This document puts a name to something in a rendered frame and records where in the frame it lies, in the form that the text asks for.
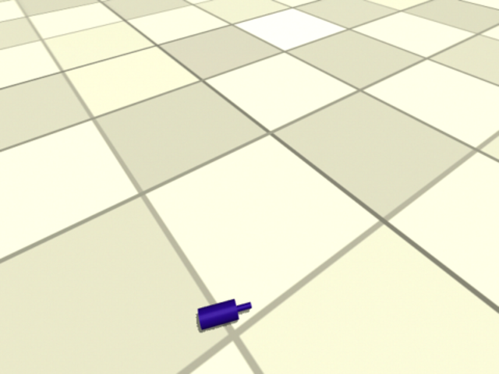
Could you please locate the bottle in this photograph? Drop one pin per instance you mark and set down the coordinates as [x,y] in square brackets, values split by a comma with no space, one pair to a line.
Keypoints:
[220,313]

